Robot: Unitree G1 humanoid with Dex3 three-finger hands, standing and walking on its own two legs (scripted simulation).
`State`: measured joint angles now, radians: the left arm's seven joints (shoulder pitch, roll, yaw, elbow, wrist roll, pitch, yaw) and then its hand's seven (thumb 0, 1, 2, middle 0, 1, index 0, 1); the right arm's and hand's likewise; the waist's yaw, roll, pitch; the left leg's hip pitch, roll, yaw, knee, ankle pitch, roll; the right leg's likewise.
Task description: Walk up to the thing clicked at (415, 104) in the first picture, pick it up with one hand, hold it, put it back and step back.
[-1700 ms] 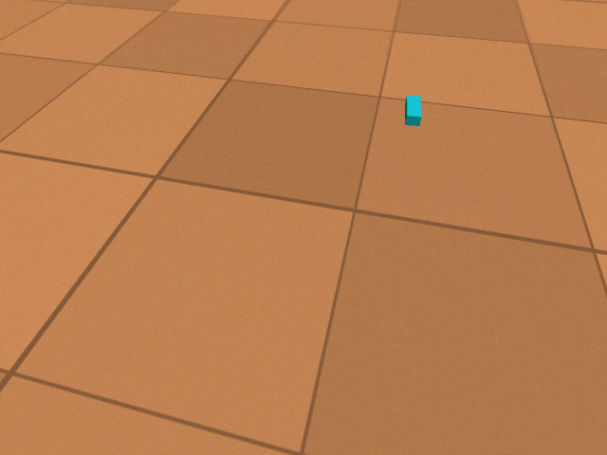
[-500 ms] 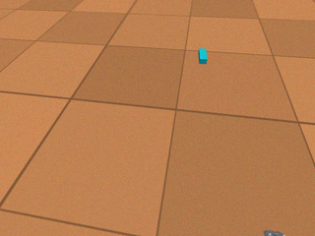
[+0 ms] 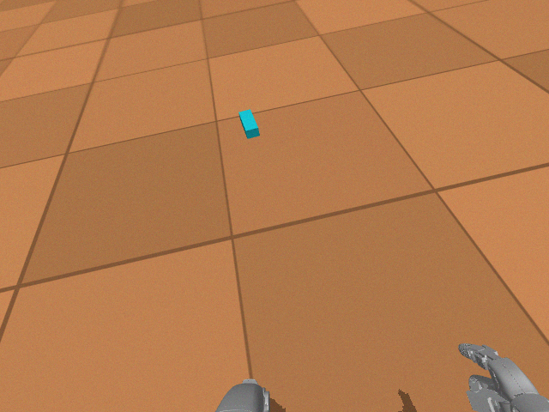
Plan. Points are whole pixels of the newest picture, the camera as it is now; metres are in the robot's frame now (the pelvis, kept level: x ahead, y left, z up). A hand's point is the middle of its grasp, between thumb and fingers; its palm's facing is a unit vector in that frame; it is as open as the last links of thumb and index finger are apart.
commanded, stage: walk up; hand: left
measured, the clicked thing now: (248, 123) +1.87 +0.35 -0.74
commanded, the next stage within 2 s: none
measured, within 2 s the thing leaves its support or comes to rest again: neither
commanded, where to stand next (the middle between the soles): +1.53 +0.63 m, yaw -71 degrees
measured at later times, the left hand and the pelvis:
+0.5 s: hand (150, 223) +0.54 +0.36 -0.11, palm faces -0.40 -0.79 -0.46, open 7.3 cm; pelvis +0.30 +0.14 +0.00, yaw -20 degrees
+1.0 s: hand (154, 168) +0.81 +0.45 -0.16, palm faces -0.50 -0.69 -0.53, open 7.4 cm; pelvis +0.62 +0.20 -0.04, yaw -33 degrees
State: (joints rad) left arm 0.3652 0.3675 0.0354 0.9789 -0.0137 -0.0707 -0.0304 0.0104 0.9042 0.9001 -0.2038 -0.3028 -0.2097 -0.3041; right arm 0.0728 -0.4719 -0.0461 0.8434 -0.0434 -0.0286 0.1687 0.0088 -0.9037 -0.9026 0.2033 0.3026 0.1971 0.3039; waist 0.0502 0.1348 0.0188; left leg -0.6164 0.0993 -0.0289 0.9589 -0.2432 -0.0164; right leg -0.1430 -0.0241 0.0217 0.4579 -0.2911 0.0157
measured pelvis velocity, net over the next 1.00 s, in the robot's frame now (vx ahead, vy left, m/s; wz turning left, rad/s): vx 0.62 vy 0.20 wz -0.58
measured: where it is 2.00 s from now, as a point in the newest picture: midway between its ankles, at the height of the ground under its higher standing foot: (239, 223)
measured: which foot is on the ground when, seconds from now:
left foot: up 0.00-0.16, down 0.18-0.64, up 0.66-0.98, down 1.00-1.00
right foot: down 0.00-0.20, up 0.22-0.62, down 0.64-1.00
